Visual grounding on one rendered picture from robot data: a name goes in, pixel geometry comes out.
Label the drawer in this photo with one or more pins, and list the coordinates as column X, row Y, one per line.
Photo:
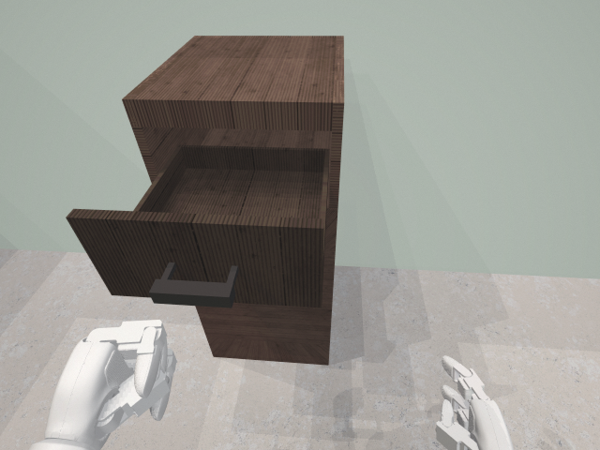
column 262, row 209

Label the robot left hand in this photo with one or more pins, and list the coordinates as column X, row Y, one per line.
column 83, row 408

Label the handle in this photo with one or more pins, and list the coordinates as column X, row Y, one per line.
column 193, row 293

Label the robot right hand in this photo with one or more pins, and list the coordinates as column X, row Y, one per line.
column 480, row 421

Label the cabinet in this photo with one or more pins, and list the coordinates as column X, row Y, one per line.
column 253, row 91

